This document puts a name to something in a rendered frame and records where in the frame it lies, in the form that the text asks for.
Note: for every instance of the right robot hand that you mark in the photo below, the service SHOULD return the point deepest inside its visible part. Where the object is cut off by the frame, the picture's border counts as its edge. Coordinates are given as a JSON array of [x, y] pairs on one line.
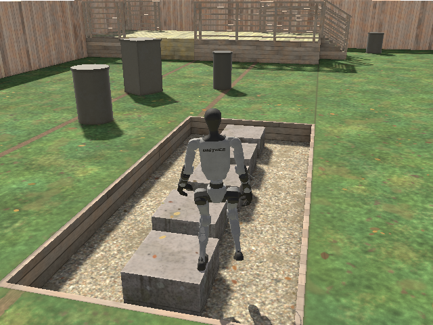
[[247, 196]]

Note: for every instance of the left robot hand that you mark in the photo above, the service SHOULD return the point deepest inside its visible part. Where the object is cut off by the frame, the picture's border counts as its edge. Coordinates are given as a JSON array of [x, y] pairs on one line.
[[180, 189]]

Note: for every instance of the robot left forearm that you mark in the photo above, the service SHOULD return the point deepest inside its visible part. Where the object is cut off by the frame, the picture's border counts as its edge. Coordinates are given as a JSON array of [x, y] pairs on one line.
[[184, 178]]

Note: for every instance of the left robot shin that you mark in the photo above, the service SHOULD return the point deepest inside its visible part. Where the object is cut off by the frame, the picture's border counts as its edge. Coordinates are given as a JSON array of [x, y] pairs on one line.
[[203, 239]]

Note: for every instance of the robot shin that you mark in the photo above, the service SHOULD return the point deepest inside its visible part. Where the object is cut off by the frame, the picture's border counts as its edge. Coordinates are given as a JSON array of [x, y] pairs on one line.
[[235, 231], [203, 239]]

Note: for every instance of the robot right upper arm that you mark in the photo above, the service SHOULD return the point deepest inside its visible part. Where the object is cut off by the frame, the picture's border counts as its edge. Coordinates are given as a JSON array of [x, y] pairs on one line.
[[238, 154]]

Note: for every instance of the right robot shin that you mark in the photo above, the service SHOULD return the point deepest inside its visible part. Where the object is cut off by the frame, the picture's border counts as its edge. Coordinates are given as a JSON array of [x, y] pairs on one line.
[[235, 231]]

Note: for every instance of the robot left upper arm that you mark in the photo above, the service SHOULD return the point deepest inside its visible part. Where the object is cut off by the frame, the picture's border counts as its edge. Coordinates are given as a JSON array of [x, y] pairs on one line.
[[193, 144]]

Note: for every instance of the robot right forearm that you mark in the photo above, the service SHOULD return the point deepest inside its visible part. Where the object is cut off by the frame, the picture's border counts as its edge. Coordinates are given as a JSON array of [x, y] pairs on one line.
[[245, 181]]

